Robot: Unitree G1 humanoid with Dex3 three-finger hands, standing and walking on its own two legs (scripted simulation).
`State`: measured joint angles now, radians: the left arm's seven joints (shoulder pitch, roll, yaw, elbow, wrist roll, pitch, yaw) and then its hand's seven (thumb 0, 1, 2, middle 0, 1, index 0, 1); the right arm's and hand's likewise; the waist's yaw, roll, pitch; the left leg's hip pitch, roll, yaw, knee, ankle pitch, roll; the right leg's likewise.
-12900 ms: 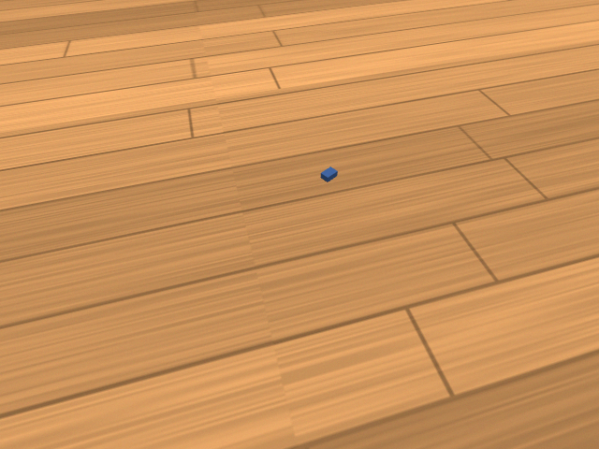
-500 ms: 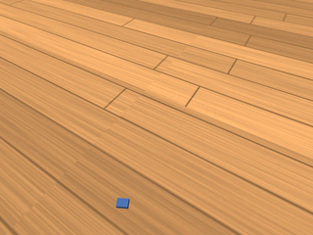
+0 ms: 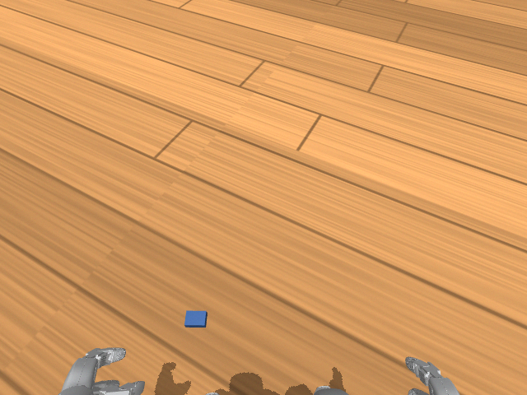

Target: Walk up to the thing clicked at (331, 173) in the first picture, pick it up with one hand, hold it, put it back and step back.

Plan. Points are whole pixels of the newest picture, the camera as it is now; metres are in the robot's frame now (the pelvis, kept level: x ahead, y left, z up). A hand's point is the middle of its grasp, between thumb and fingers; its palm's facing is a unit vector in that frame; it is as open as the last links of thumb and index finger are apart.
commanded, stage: rise first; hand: left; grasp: from above
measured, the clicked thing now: (196, 319) +0.43 +0.24 -0.73
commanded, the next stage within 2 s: none
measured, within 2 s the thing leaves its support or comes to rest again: neither
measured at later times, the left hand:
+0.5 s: hand out of the picture +0.14 +0.26 -0.21, palm faces -0.14 -0.88 -0.45, open 12.1 cm
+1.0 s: hand (139, 383) +0.20 +0.29 -0.36, palm faces -0.42 -0.61 -0.67, open 12.2 cm
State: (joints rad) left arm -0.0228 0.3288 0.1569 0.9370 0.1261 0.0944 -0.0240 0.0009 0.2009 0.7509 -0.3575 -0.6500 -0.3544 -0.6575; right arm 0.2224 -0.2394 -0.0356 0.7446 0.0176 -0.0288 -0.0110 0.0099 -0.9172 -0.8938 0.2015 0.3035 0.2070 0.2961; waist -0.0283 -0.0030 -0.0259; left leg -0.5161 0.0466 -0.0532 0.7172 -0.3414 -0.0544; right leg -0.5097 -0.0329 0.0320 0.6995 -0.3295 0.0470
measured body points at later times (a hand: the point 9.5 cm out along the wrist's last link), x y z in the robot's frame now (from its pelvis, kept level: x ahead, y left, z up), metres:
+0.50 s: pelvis +0.00 +0.01 -0.07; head +0.10 +0.03 +0.37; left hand +0.14 +0.31 -0.18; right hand +0.18 -0.23 -0.16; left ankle +0.01 +0.15 -0.71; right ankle +0.01 -0.15 -0.71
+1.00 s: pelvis -0.04 +0.01 -0.21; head +0.14 +0.02 +0.20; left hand +0.22 +0.32 -0.32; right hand +0.17 -0.26 -0.32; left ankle +0.01 +0.15 -0.71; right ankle +0.01 -0.15 -0.71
